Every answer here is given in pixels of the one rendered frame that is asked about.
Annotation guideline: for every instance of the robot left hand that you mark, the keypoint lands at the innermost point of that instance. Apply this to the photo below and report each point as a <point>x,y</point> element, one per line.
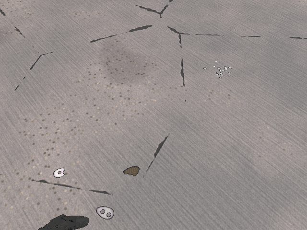
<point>64,222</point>

